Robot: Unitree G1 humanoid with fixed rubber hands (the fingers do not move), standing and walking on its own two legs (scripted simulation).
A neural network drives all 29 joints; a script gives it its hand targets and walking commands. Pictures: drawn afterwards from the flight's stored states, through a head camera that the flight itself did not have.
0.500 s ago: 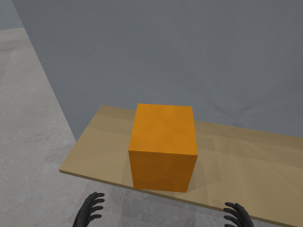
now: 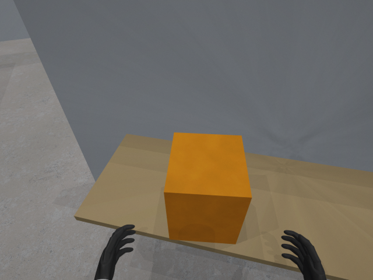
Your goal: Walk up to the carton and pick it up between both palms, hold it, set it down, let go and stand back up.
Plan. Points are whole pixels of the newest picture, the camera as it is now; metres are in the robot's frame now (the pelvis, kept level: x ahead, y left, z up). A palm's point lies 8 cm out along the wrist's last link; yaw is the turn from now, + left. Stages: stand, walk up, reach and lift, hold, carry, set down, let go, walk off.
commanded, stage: reach and lift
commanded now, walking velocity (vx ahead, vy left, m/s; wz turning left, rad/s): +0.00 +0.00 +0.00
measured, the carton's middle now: (204, 188) +0.42 -0.01 -0.09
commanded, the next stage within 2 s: none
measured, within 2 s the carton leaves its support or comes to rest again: neither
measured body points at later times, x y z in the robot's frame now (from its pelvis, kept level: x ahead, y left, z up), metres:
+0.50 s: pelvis -0.02 -0.01 +0.00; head -0.03 -0.01 +0.45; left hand +0.26 +0.19 -0.01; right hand +0.26 -0.22 -0.02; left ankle -0.04 +0.10 -0.73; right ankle -0.01 -0.13 -0.73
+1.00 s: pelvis -0.03 -0.03 +0.00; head +0.00 -0.03 +0.45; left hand +0.34 +0.18 +0.03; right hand +0.36 -0.24 +0.03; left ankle -0.04 +0.10 -0.73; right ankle -0.01 -0.13 -0.73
